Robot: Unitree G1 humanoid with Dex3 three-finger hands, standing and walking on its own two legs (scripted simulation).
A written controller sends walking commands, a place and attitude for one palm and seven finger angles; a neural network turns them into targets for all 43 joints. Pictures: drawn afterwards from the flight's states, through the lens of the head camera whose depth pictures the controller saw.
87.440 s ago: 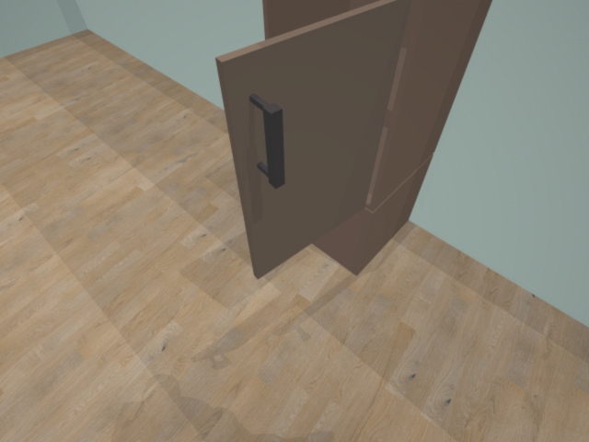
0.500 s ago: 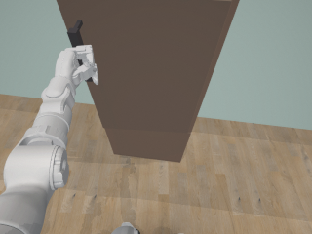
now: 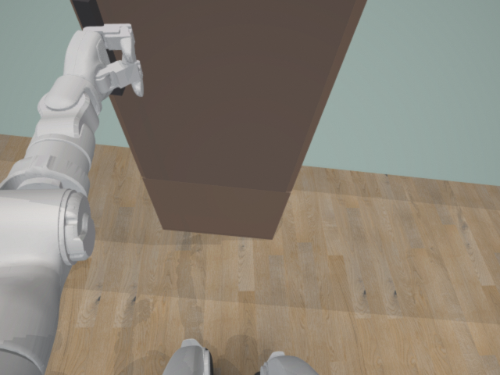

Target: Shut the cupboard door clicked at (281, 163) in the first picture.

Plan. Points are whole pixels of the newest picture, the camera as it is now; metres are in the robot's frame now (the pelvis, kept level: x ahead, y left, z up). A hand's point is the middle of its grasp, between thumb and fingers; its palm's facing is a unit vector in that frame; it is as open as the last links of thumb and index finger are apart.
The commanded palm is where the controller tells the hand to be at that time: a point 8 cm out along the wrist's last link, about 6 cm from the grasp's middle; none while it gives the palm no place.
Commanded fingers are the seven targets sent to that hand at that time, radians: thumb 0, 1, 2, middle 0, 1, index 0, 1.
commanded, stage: pull the fist back off the door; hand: left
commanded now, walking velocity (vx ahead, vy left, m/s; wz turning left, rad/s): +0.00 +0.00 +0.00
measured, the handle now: (107, 42) +0.61 +0.18 +0.15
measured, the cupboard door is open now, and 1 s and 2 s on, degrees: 0 0 0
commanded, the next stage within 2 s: draw the hand back to the body in 0.92 s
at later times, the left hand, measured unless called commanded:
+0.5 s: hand (162, 59) +0.57 +0.09 +0.15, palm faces +0.12 -0.99 +0.02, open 3.1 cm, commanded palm +0.51 +0.14 +0.16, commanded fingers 0.00 0.90 0.90 -1.30 -1.50 -1.30 -1.50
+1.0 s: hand (161, 102) +0.48 +0.09 +0.15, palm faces +0.10 -0.99 +0.00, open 3.1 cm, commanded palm +0.45 +0.14 +0.16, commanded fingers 0.00 0.90 0.90 -1.30 -1.50 -1.30 -1.50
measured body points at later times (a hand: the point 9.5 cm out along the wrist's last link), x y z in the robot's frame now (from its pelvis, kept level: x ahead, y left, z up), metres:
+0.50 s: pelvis +0.03 -0.01 +0.01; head +0.11 -0.02 +0.45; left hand +0.56 +0.15 +0.15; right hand -0.04 -0.26 -0.11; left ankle +0.08 +0.09 -0.69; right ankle -0.01 -0.10 -0.69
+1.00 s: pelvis +0.05 -0.02 +0.03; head +0.07 -0.04 +0.48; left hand +0.46 +0.14 +0.15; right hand +0.21 -0.28 -0.07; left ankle +0.08 +0.09 -0.69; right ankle -0.01 -0.10 -0.69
